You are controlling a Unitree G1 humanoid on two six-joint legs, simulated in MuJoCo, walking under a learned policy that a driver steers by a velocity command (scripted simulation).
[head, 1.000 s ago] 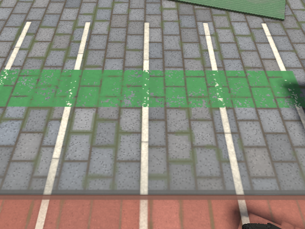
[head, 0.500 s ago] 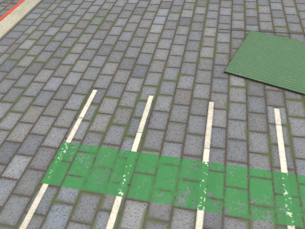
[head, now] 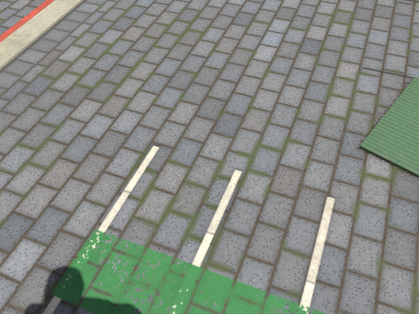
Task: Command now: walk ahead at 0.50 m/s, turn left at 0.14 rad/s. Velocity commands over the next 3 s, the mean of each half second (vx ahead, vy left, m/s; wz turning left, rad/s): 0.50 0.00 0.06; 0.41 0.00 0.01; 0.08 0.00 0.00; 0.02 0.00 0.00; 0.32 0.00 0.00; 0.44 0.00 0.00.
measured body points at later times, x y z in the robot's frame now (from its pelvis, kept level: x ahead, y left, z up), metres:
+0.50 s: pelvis +0.26 +0.04 +0.00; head +0.27 +0.06 +0.45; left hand +0.31 +0.30 -0.14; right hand +0.38 -0.21 -0.10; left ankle +0.29 +0.12 -0.74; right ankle +0.18 -0.08 -0.65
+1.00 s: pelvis +0.49 +0.00 +0.00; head +0.52 -0.02 +0.45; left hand +0.63 +0.24 -0.11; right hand +0.52 -0.26 -0.15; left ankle +0.38 +0.12 -0.65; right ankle +0.57 -0.08 -0.74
